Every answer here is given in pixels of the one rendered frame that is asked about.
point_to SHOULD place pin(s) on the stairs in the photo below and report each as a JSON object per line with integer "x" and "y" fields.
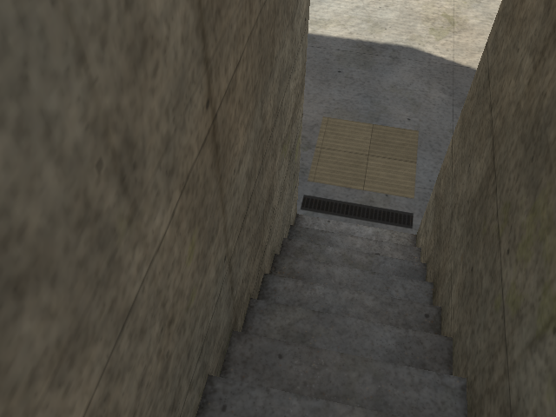
{"x": 344, "y": 326}

